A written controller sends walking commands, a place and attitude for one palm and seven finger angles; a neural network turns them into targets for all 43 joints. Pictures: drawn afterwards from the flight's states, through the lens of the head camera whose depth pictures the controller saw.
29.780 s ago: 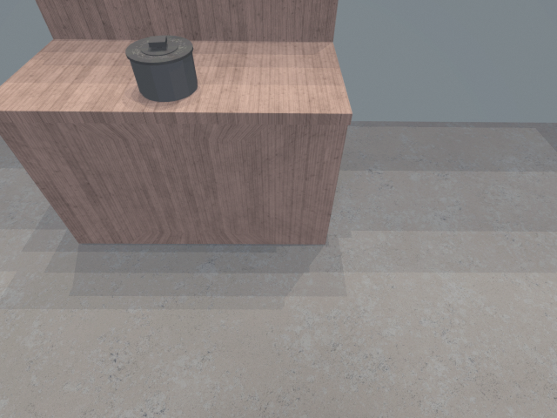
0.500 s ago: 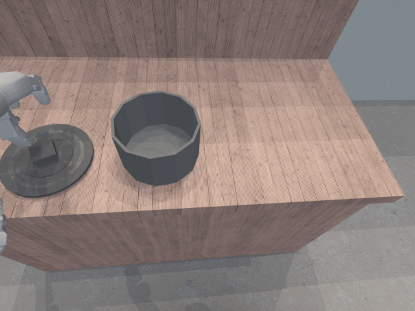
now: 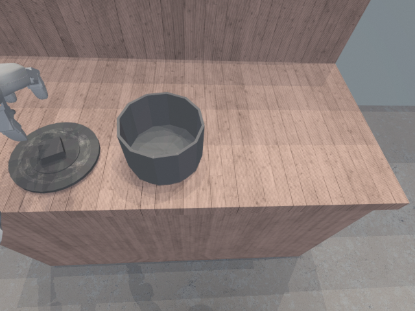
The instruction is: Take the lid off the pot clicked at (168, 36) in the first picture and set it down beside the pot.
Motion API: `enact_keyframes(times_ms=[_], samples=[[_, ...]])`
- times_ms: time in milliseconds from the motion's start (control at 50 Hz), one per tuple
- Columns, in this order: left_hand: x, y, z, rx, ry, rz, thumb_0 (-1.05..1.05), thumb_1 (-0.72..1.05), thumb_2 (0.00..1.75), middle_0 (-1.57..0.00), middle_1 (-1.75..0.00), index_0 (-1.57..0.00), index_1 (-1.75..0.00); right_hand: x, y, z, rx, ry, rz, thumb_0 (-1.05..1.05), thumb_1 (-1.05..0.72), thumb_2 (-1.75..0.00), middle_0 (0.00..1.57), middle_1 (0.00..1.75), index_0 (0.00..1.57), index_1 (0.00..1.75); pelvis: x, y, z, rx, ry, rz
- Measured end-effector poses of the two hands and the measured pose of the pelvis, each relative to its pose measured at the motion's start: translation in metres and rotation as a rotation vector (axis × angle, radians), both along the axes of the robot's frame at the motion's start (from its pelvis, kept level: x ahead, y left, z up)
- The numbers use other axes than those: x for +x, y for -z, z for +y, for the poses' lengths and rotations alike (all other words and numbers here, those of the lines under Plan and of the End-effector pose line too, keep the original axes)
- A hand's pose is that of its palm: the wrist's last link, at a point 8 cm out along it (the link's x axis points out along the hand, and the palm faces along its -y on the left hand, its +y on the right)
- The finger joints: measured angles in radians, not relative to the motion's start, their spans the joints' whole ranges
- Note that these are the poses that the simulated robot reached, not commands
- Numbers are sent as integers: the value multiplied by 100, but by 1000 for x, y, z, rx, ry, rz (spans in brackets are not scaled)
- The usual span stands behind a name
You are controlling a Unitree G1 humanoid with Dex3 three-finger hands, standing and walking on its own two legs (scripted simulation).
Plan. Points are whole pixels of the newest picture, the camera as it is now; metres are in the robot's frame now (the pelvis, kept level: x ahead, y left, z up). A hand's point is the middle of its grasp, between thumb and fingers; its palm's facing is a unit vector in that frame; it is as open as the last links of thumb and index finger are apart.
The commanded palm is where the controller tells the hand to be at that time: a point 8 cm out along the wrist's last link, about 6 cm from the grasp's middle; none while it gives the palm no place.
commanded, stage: draw the hand back to the body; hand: left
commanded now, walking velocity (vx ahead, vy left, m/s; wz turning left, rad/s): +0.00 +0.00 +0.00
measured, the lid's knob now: (51, 148) +0.46 +0.36 -0.03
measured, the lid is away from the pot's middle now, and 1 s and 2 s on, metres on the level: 0.25 0.25 0.25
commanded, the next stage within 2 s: none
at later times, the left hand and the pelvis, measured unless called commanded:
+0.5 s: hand (21, 129) +0.39 +0.31 +0.13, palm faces -0.20 -0.36 -0.91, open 11.0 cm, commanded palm +0.37 +0.32 +0.18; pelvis -0.01 +0.00 +0.01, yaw +1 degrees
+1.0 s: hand (41, 122) +0.37 +0.25 +0.17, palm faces +0.45 -0.84 -0.32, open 9.7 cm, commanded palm +0.31 +0.29 +0.18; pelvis +0.03 -0.04 +0.01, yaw +0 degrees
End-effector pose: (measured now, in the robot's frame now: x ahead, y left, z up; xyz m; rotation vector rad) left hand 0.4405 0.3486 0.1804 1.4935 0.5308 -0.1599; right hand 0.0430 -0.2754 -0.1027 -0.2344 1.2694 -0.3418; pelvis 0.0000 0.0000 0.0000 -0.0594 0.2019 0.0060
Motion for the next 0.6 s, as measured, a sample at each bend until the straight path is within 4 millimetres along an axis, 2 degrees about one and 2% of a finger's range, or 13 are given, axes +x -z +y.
enact_keyframes(times_ms=[120,240,340,460,540,600], samples=[[-5,-7,-5,-33,38,-65,0,2,59,-34,-90,-35,-90,-2,-1,-2,1,8,-1,1,-90,-90,20,30,21,30,0,-1,0,2,-3,-10],[-19,1,-5,1,27,-33,0,2,59,-34,-90,-34,-90,4,1,3,36,-4,-19,1,-90,-90,20,30,21,30,-3,-2,0,4,-3,-28],[-33,-2,-12,-11,68,-71,0,2,59,-34,-90,-35,-90,18,2,10,57,-31,-50,1,-90,-90,20,30,21,30,-5,-4,1,7,-13,-47],[-50,-1,-10,-2,49,-72,0,2,59,-34,-90,-35,-90,40,-1,19,91,-74,-114,1,-90,-90,20,30,21,30,-9,-5,0,11,-20,-69],[-61,-1,-29,-556,-18,-431,0,1,59,-34,-90,-35,-90,55,-8,28,91,-138,-192,1,-90,-90,20,30,20,30,-10,-9,-1,21,-17,-132],[-64,7,-38,-849,-114,-631,0,1,59,-34,-90,-35,-90,64,-15,33,84,-170,-236,1,-90,-90,20,30,21,30,-5,-10,-6,27,-5,-152]])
